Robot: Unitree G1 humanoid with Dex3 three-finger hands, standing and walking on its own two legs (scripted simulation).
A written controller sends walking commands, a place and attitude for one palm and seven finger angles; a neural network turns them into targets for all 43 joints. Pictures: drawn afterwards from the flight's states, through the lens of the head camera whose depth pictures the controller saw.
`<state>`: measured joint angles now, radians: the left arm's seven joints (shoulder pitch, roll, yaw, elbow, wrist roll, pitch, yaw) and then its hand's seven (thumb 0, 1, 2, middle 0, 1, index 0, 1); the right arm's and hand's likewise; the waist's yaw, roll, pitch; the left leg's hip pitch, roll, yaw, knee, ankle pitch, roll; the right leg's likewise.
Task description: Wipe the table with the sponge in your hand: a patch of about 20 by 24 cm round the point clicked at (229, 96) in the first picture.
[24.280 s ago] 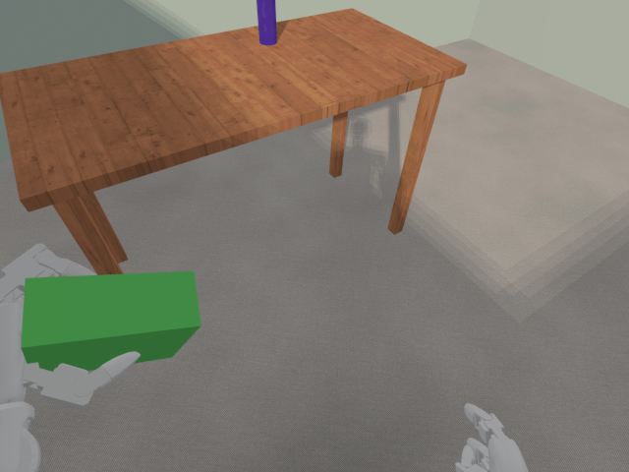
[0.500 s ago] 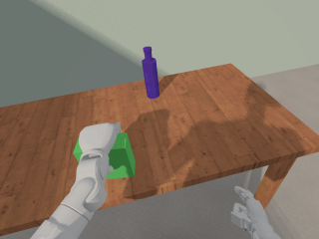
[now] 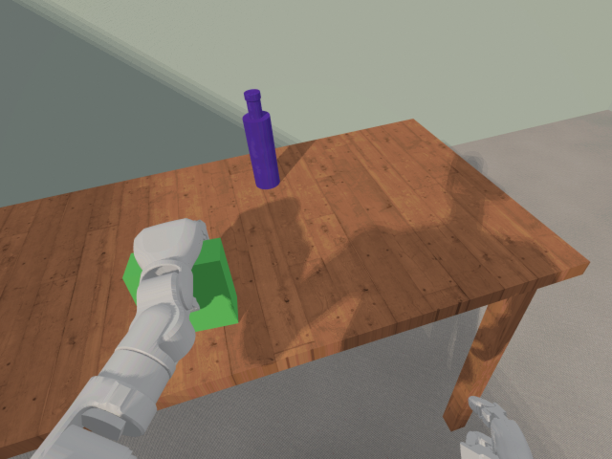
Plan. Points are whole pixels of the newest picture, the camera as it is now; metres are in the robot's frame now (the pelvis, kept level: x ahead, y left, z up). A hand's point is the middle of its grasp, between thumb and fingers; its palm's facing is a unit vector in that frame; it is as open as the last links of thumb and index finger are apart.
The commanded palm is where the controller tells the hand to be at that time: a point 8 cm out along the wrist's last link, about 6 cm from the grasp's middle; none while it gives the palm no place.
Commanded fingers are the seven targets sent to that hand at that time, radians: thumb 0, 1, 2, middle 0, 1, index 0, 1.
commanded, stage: wipe forward along the third lane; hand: left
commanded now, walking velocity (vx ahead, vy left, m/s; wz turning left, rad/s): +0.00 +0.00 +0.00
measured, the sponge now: (190, 300) +0.33 +0.23 +0.04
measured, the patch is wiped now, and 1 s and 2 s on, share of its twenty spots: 0.85 0.90 0.95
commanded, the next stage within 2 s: wipe back along the third lane in 1.14 s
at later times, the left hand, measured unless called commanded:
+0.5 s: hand (183, 248) +0.38 +0.24 +0.09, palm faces -0.04 -0.03 -1.00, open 9.9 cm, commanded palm +0.37 +0.25 +0.13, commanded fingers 0.00 0.10 1.30 -1.20 -1.60 -1.20 -1.60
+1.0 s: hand (181, 223) +0.44 +0.27 +0.09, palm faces -0.08 -0.03 -1.00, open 9.9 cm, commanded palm +0.43 +0.27 +0.13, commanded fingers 0.00 0.10 1.30 -1.20 -1.60 -1.20 -1.60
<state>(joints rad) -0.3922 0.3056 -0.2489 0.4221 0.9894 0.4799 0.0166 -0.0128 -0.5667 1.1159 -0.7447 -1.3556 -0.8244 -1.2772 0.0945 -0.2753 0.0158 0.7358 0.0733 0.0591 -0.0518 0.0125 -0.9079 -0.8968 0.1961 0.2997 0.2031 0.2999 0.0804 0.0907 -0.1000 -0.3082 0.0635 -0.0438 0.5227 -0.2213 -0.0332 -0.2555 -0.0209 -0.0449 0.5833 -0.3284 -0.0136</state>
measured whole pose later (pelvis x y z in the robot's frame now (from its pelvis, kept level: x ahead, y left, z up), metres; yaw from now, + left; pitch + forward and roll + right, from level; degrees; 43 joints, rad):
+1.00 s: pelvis +0.00 +0.02 +0.00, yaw -2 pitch +8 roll -1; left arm -0.80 0.43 -0.07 1.01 1.02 0.28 0.10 0.02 -0.59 1.14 -0.76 -1.34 -0.82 -1.31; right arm 0.23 -0.28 -0.02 0.77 0.06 0.08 -0.04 0.01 -0.91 -0.90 0.20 0.30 0.20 0.30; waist -0.04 0.06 -0.12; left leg -0.48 0.07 -0.03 0.57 -0.23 -0.04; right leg -0.42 -0.01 -0.02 0.58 -0.30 0.01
